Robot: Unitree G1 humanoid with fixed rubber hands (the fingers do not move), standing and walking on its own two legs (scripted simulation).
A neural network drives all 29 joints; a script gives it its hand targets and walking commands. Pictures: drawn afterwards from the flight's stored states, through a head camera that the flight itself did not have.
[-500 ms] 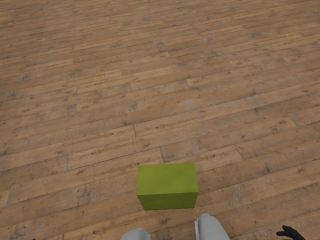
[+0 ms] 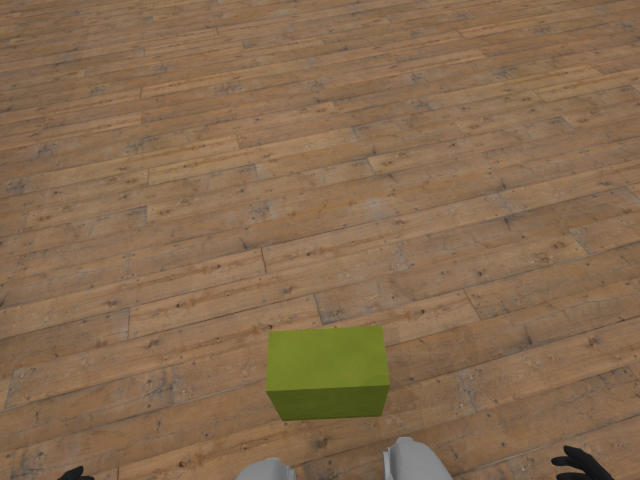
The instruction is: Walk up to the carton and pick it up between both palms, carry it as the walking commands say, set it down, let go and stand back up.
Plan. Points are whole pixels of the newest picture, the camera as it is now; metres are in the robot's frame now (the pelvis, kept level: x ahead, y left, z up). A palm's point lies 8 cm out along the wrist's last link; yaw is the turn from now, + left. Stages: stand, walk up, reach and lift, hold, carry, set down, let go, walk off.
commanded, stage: walk up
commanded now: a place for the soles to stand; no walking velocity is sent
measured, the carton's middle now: (328, 376) +0.43 +0.02 -0.57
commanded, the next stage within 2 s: reach and lift in 0.62 s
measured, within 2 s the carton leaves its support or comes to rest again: neither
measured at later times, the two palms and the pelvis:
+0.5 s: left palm out of the picture +0.09 +0.34 -0.06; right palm out of the picture +0.10 -0.32 -0.10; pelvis +0.00 +0.00 +0.00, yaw +0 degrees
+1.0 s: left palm (102, 472) +0.16 +0.29 -0.07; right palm (558, 452) +0.16 -0.29 -0.12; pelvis +0.01 -0.01 +0.00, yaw +0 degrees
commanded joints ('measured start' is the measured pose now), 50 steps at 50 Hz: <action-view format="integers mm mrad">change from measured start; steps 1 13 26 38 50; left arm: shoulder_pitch -12 -74 -64 -129 -260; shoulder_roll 202 185 199 138 42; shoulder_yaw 47 42 47 199 211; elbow -7 -40 -61 -270 -325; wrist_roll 3 17 4 89 -7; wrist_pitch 1 0 -9 79 53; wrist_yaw -14 -18 -17 -102 -77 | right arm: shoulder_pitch -50 46 115 -260 -381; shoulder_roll -253 -255 -231 -21 62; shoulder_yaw -96 -110 -105 -186 -143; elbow -20 3 29 -351 -328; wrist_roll -34 -49 -41 -108 -36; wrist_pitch -41 -44 -58 43 11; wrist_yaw -16 -14 -16 -12 -41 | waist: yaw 5 -45 -50 33 74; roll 93 142 92 -120 -117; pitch -72 -33 -132 21 -266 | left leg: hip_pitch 11 80 164 -231 -248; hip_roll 255 233 166 -112 -90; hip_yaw -452 -534 -388 51 -30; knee -457 -551 -400 -351 -120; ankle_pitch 99 -167 195 -47 386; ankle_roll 207 168 106 4 -35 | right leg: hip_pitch -23 -154 -99 280 74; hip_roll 26 44 -9 160 111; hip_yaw -12 -42 -4 -76 23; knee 25 15 32 -215 -11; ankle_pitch -112 -134 110 -92 302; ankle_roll -56 -44 -52 92 50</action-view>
